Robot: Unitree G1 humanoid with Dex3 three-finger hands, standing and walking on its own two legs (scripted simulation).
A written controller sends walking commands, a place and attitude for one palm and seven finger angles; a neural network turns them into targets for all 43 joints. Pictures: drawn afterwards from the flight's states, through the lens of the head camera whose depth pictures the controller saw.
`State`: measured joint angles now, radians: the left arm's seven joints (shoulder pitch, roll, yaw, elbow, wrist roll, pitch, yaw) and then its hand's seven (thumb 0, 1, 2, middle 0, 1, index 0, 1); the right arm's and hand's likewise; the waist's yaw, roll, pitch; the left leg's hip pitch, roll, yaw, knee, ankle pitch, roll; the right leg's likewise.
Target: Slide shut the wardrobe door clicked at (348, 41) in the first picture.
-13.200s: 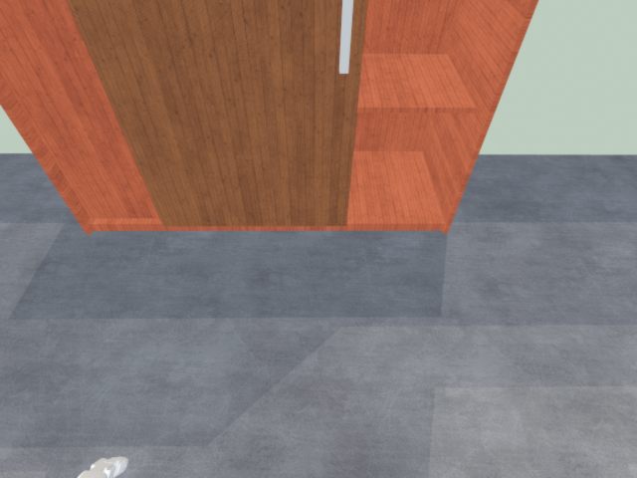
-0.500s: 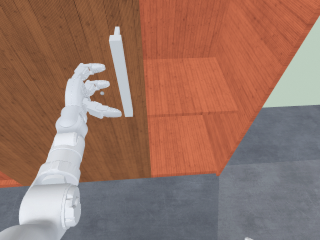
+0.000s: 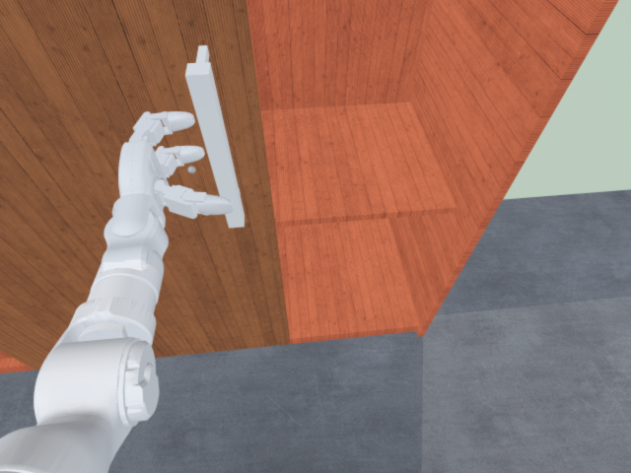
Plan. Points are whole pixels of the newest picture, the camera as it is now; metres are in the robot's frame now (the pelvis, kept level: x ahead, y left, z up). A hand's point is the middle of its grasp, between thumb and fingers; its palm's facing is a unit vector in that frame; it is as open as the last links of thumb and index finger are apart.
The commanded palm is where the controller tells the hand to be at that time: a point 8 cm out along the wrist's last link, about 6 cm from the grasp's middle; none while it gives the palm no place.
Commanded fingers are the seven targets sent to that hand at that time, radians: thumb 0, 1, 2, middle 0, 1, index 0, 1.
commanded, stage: feel for the door with the fingertips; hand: left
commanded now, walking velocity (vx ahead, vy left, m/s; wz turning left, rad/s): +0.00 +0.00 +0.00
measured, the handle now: (222, 148) +0.52 +0.12 +0.12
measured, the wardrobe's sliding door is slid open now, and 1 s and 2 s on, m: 0.43 0.43 0.43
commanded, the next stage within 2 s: slide the fingers in behind the handle in 0.26 s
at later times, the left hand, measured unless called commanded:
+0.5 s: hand (188, 166) +0.47 +0.15 +0.13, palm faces +0.09 -1.00 +0.01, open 13.9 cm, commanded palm +0.44 +0.20 +0.13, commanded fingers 0.00 -0.50 0.30 -0.30 -1.20 -0.30 -1.20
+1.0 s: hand (199, 177) +0.46 +0.14 +0.13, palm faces +0.07 -1.00 +0.01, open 14.0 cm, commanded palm +0.43 +0.18 +0.13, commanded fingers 0.00 -0.50 0.30 -0.30 -1.20 -0.30 -1.20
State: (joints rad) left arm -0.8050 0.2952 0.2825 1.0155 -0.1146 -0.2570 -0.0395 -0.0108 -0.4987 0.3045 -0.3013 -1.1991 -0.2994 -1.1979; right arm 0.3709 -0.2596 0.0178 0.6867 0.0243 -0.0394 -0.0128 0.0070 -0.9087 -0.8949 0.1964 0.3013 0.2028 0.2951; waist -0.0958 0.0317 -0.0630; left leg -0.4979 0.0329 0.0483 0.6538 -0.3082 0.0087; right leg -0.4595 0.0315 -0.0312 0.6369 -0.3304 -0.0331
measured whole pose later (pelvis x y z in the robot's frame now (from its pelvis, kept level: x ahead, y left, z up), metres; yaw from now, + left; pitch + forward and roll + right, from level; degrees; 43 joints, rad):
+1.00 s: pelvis +0.00 +0.01 +0.00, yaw +0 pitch +8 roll -1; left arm -0.75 0.22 0.22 0.92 -0.11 -0.24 0.01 -0.01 -0.50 0.30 -0.30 -1.20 -0.30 -1.20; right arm 0.33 -0.25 0.02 0.67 0.02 -0.04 0.00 0.01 -0.91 -0.89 0.20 0.30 0.20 0.30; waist -0.08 0.03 -0.07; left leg -0.49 0.02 0.05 0.66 -0.31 0.02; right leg -0.44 0.02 -0.03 0.64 -0.33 -0.02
